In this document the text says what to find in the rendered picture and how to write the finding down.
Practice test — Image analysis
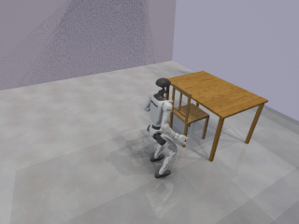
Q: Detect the chair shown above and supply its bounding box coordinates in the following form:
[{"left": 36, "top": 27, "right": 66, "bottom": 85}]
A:
[{"left": 169, "top": 83, "right": 210, "bottom": 147}]

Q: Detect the table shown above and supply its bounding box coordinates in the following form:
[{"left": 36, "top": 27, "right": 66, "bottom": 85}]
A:
[{"left": 165, "top": 71, "right": 268, "bottom": 162}]

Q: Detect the left robot upper arm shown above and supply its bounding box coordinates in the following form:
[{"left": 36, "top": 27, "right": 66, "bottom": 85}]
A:
[{"left": 143, "top": 91, "right": 157, "bottom": 112}]

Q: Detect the robot right hand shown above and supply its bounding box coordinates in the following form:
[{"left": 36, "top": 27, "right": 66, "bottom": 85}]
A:
[{"left": 178, "top": 134, "right": 190, "bottom": 145}]

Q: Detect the robot left thigh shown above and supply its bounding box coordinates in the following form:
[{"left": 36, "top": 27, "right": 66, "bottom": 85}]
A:
[{"left": 147, "top": 122, "right": 169, "bottom": 136}]

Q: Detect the robot head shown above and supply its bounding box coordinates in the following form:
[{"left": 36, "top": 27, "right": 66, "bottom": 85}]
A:
[{"left": 153, "top": 77, "right": 171, "bottom": 101}]

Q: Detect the right robot upper arm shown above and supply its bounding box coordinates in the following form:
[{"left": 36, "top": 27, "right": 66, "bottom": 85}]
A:
[{"left": 161, "top": 101, "right": 173, "bottom": 130}]

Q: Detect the right robot forearm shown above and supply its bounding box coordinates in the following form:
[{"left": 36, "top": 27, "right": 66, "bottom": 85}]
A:
[{"left": 164, "top": 124, "right": 180, "bottom": 140}]

